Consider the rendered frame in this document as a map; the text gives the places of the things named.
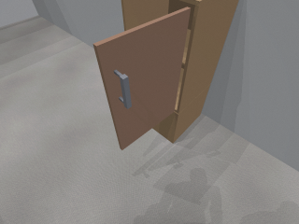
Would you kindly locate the cupboard door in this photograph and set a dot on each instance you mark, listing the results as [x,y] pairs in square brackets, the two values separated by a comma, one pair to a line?
[151,55]

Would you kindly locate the handle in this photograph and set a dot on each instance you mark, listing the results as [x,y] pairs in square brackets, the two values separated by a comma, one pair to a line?
[125,89]

